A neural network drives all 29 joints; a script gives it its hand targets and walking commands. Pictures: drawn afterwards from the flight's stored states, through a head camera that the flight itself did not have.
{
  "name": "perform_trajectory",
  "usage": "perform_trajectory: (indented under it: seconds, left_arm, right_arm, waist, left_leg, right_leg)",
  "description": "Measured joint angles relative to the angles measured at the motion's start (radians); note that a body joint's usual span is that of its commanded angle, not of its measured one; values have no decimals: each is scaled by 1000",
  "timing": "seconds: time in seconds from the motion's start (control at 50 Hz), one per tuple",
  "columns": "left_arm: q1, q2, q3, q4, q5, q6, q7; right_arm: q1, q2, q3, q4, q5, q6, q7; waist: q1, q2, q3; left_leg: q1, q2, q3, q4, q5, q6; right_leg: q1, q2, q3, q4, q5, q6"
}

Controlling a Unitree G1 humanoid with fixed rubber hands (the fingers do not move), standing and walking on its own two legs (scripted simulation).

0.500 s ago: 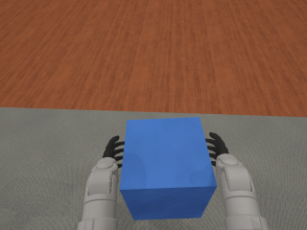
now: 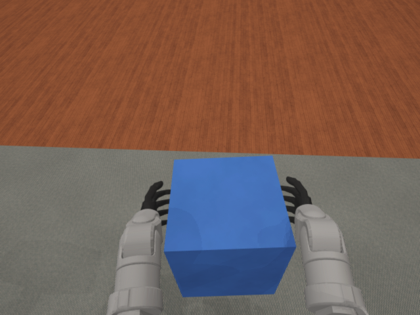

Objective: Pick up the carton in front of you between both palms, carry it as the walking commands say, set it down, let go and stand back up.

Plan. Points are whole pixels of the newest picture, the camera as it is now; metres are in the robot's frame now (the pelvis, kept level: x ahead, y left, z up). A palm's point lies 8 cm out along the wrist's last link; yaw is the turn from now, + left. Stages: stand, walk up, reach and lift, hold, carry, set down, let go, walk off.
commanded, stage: carry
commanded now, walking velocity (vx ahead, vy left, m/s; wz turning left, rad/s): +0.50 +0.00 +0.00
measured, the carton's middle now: (225, 229) +0.30 +0.00 -0.02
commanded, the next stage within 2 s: none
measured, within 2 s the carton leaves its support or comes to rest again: neither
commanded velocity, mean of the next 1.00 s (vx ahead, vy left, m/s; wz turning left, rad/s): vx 0.50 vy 0.00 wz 0.00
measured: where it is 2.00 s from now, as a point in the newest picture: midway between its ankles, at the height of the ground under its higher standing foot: (216, 187)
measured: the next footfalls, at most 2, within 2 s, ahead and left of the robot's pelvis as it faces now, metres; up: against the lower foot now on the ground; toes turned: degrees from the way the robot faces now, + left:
right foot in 0.54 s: +0.23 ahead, -0.10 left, +0.00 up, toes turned -8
left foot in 0.94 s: +0.59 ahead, +0.10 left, +0.00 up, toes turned +10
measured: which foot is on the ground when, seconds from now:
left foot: down 0.00-0.56, up 0.58-0.92, down 0.94-1.00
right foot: down 0.00-0.42, up 0.44-0.52, down 0.54-0.96, up 0.98-1.00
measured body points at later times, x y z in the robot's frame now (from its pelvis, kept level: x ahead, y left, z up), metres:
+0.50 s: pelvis +0.15 +0.00 -0.02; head +0.14 -0.01 +0.43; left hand +0.43 +0.14 +0.06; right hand +0.42 -0.16 +0.05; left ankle +0.02 +0.12 -0.74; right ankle +0.10 -0.10 -0.72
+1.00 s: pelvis +0.45 +0.03 -0.03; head +0.44 +0.03 +0.42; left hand +0.73 +0.17 +0.04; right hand +0.72 -0.13 +0.04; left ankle +0.55 +0.09 -0.74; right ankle +0.23 -0.08 -0.68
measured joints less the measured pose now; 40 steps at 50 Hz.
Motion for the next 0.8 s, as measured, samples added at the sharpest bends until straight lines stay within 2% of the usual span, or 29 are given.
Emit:
perform_trajectory:
  seconds: [0.1,0.16,0.24,0.32,0.38,0.4,0.42,0.46,0.5,0.54,0.56,0.58,0.62,0.66,0.68,0.72,0.8]
  left_arm:
    - [31,7,-31,-52,-27,25,13]
    - [44,17,-55,-123,-60,59,27]
    - [58,39,-86,-215,-111,147,46]
    - [47,41,-123,-281,-142,256,81]
    - [67,35,-139,-357,-149,329,102]
    - [83,40,-134,-393,-153,349,103]
    - [104,46,-126,-431,-161,367,103]
    - [140,49,-108,-494,-181,395,102]
    - [148,27,-95,-537,-190,412,100]
    - [141,24,-113,-568,-194,420,100]
    - [130,23,-128,-574,-193,421,100]
    - [124,23,-147,-569,-190,419,100]
    - [124,24,-166,-567,-182,428,101]
    - [132,24,-164,-579,-178,444,104]
    - [135,25,-159,-588,-177,451,105]
    - [136,25,-146,-602,-176,459,106]
    - [132,25,-125,-615,-183,455,104]
  right_arm:
    - [31,-7,31,-50,24,24,-12]
    - [44,-11,53,-125,55,61,-27]
    - [61,-21,90,-222,97,150,-56]
    - [71,-63,113,-311,146,264,-78]
    - [79,-73,116,-366,185,329,-90]
    - [73,-63,121,-375,188,344,-94]
    - [69,-47,127,-385,185,358,-98]
    - [89,-13,136,-430,174,382,-106]
    - [122,-20,160,-499,173,407,-115]
    - [139,-25,157,-568,175,426,-116]
    - [147,-27,147,-601,177,433,-116]
    - [158,-29,133,-623,183,438,-117]
    - [163,-29,115,-635,193,453,-118]
    - [151,-28,115,-625,197,467,-118]
    - [143,-27,118,-618,198,470,-117]
    - [129,-26,126,-606,193,469,-112]
    - [119,-23,143,-601,175,455,-102]
  waist:
    - [4,1,-91]
    - [5,1,-122]
    - [4,2,-167]
    - [-2,12,-200]
    - [-5,-25,-210]
    - [-5,-37,-205]
    - [-9,-32,-200]
    - [-15,2,-187]
    - [-21,36,-161]
    - [-28,55,-127]
    - [-35,57,-112]
    - [-32,55,-109]
    - [-18,31,-110]
    - [-2,7,-115]
    - [7,-3,-118]
    - [26,-21,-122]
    - [52,-29,-122]
  left_leg:
    - [-116,23,53,102,-136,4]
    - [-159,39,80,135,-118,0]
    - [-187,52,102,188,-146,-8]
    - [-220,74,120,266,-210,-8]
    - [-191,64,191,226,-240,-7]
    - [-173,56,209,207,-244,-4]
    - [-157,56,222,193,-249,-1]
    - [-116,74,231,150,-254,-1]
    - [-70,97,221,101,-253,-11]
    - [-38,119,211,108,-270,-20]
    - [-48,131,213,173,-287,-22]
    - [-83,141,216,281,-276,-24]
    - [-189,114,196,534,-274,-7]
    - [-296,95,207,688,-258,15]
    - [-340,92,218,700,-235,20]
    - [-413,89,239,644,-186,21]
    - [-511,87,267,423,-69,15]
  right_leg:
    - [-120,-23,-49,108,-143,0]
    - [-168,-40,-80,148,-135,2]
    - [-198,-59,-111,201,-147,5]
    - [-200,-55,-136,232,-209,5]
    - [-201,-86,-134,262,-258,8]
    - [-228,-101,-138,317,-235,9]
    - [-265,-108,-156,395,-199,13]
    - [-332,-87,-197,494,-299,16]
    - [-370,-55,-243,429,-333,6]
    - [-356,-30,-295,241,-201,-10]
    - [-327,-27,-315,196,-92,-35]
    - [-310,-28,-331,202,-68,-60]
    - [-263,-33,-335,186,-119,-88]
    - [-201,-38,-329,116,-136,-85]
    - [-168,-41,-322,70,-119,-66]
    - [-100,-46,-309,-15,-109,-65]
    - [24,-58,-288,-116,-127,-51]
